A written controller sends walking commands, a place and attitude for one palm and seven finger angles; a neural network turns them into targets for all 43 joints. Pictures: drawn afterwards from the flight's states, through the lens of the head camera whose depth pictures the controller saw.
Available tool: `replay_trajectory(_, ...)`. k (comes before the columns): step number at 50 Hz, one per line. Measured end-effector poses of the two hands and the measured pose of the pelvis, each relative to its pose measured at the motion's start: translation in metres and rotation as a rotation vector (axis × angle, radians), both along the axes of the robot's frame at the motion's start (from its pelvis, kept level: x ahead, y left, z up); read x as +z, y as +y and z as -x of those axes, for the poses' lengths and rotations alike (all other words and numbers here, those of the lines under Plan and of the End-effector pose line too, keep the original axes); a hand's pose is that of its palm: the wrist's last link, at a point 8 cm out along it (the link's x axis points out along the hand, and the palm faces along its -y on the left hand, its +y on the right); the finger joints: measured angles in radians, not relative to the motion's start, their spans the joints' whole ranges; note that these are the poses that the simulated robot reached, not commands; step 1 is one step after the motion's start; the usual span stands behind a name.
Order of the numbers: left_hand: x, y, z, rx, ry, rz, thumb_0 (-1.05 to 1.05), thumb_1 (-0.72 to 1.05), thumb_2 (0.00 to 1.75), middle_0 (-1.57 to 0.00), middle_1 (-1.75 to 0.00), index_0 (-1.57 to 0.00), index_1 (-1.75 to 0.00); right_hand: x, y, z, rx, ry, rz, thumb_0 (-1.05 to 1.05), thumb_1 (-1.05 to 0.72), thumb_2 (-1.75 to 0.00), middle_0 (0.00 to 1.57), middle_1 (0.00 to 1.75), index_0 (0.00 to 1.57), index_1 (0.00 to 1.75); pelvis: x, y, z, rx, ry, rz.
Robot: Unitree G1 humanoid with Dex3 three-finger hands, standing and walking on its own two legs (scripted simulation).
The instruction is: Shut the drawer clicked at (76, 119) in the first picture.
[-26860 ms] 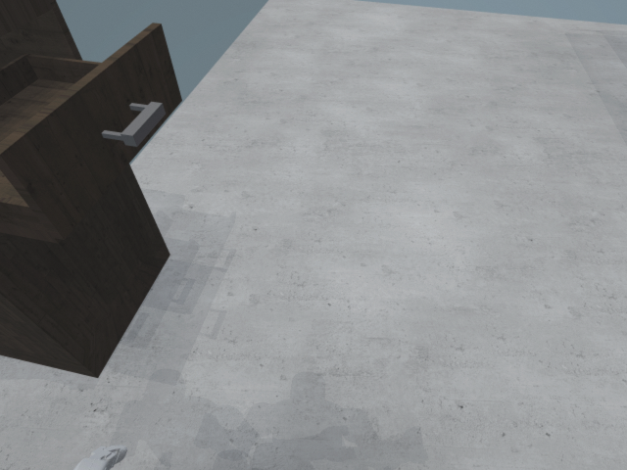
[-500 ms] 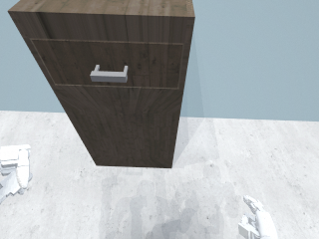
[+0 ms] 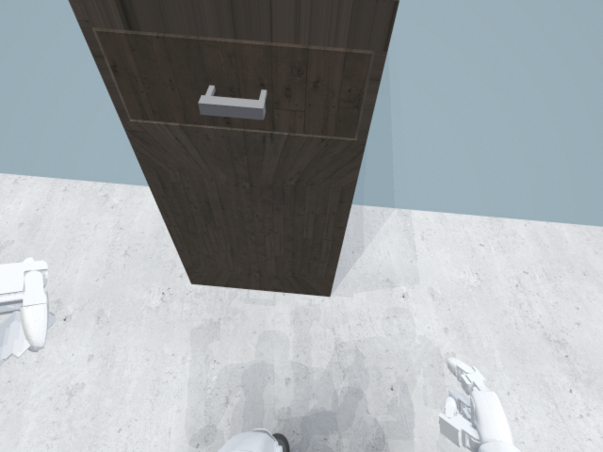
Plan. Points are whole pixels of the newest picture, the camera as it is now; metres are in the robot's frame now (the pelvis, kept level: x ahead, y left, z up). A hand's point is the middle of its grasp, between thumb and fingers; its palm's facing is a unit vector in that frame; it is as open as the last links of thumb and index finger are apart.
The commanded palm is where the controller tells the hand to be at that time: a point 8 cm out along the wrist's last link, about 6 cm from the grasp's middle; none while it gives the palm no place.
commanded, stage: step back with the hand held close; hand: left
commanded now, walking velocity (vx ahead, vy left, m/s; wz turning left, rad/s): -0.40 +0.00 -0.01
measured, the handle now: (235, 100) +0.66 +0.18 +0.07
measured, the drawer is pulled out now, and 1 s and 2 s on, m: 0.00 0.00 0.00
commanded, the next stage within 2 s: stop stepping back and stand still in 0.50 s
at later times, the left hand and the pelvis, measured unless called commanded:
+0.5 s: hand out of the picture +0.13 +0.25 +0.18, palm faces +0.29 -0.85 -0.43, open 3.3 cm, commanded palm +0.07 +0.29 +0.19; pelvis -0.07 +0.01 +0.02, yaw -3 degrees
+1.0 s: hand out of the picture +0.07 +0.23 +0.17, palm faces +0.26 -0.86 -0.43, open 3.3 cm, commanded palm +0.01 +0.28 +0.19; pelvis -0.15 +0.01 +0.01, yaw -5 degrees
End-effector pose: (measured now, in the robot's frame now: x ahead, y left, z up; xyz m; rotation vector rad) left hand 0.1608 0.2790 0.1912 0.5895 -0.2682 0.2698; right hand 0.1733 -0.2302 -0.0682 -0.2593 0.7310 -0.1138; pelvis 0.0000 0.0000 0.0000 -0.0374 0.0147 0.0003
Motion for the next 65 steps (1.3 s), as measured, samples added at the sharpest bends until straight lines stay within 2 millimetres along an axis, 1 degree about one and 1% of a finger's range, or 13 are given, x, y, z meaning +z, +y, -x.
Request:
replay_trajectory(5,-0.003,-0.011,0.015,-0.031,0.0,-0.002,0.02,0.89,0.9,-1.4,-1.6,-1.4,-1.6,0.002,-0.006,0.008,-0.003,-0.026,0.002,0.01,-0.9,-0.9,0.21,0.3,0.2,0.3,-0.003,-0.005,0.015,0.0,-0.004,0.005)
replay_trajectory(9,0.001,-0.013,0.026,-0.042,-0.038,0.021,0.02,0.89,0.9,-1.41,-1.6,-1.4,-1.6,0.005,-0.012,0.023,-0.021,-0.003,0.015,0.01,-0.9,-0.9,0.21,0.3,0.2,0.3,-0.001,-0.005,0.024,0.012,0.006,0.004)
replay_trajectory(15,0.0,0.006,0.035,-0.049,-0.077,0.03,0.01,0.88,0.9,-1.41,-1.6,-1.41,-1.6,0.007,-0.013,0.055,-0.078,0.052,0.06,0.01,-0.9,-0.9,0.2,0.3,0.2,0.3,0.0,0.007,0.037,0.029,0.012,0.013)
replay_trajectory(21,0.007,0.021,0.05,-0.029,-0.04,0.017,0.02,0.89,0.9,-1.41,-1.6,-1.41,-1.6,0.017,0.004,0.08,-0.066,0.032,0.042,0.01,-0.91,-0.9,0.2,0.3,0.2,0.3,0.012,0.013,0.054,-0.003,0.04,0.049)
replay_trajectory(29,0.011,-0.004,0.072,-0.127,-0.046,0.081,0.02,0.89,0.9,-1.41,-1.6,-1.4,-1.6,0.018,0.019,0.109,-0.017,0.008,0.002,0.01,-0.9,-0.9,0.21,0.3,0.2,0.3,0.017,0.008,0.09,-0.059,0.084,0.044)
replay_trajectory(33,0.011,-0.02,0.09,-0.198,-0.045,0.018,0.02,0.89,0.9,-1.4,-1.6,-1.4,-1.6,0.007,0.012,0.13,-0.026,-0.009,-0.023,0.01,-0.9,-0.9,0.21,0.3,0.2,0.3,0.006,0.0,0.122,-0.086,0.068,0.014)
replay_trajectory(36,0.012,-0.024,0.106,-0.204,-0.011,0.02,0.02,0.89,0.9,-1.4,-1.6,-1.4,-1.6,0.004,0.001,0.156,-0.081,0.018,-0.03,0.01,-0.9,-0.9,0.21,0.3,0.2,0.3,0.007,0.001,0.131,-0.093,0.037,0.013)
replay_trajectory(40,0.005,-0.013,0.119,-0.128,0.009,0.049,0.01,0.88,0.89,-1.41,-1.6,-1.41,-1.6,0.002,-0.016,0.189,-0.179,0.04,-0.002,0.01,-0.9,-0.9,0.21,0.3,0.2,0.3,0.006,0.005,0.125,-0.111,0.018,-0.004)
replay_trajectory(45,-0.011,0.007,0.116,-0.035,-0.008,0.124,0.01,0.89,0.9,-1.41,-1.6,-1.41,-1.6,0.001,-0.026,0.214,-0.223,0.059,0.05,0.01,-0.9,-0.9,0.2,0.3,0.2,0.3,0.006,0.013,0.13,-0.092,-0.015,-0.023)
replay_trajectory(49,-0.005,-0.001,0.119,-0.062,-0.007,0.105,0.02,0.89,0.9,-1.41,-1.6,-1.4,-1.6,0.009,-0.019,0.219,-0.204,0.007,0.035,0.02,-0.91,-0.9,0.2,0.3,0.2,0.3,0.01,0.011,0.144,-0.094,-0.022,-0.036)
replay_trajectory(55,0.01,-0.013,0.145,-0.113,0.013,0.029,0.02,0.89,0.9,-1.4,-1.6,-1.4,-1.6,0.007,-0.007,0.216,-0.161,-0.011,-0.026,0.01,-0.9,-0.9,0.2,0.3,0.2,0.3,0.013,0.008,0.153,-0.073,-0.009,-0.009)
replay_trajectory(59,0.002,0.0,0.154,-0.052,0.014,0.053,0.01,0.89,0.9,-1.41,-1.6,-1.4,-1.6,-0.002,-0.003,0.21,-0.146,0.012,-0.027,0.01,-0.9,-0.9,0.2,0.3,0.2,0.3,0.008,0.012,0.151,-0.079,-0.025,0.016)
replay_trajectory(65,-0.012,0.01,0.144,0.027,0.018,0.126,0.02,0.89,0.9,-1.41,-1.6,-1.41,-1.6,0.002,0.008,0.194,-0.117,-0.016,-0.024,0.02,-0.9,-0.9,0.2,0.3,0.2,0.3,0.01,0.014,0.15,-0.08,-0.045,-0.025)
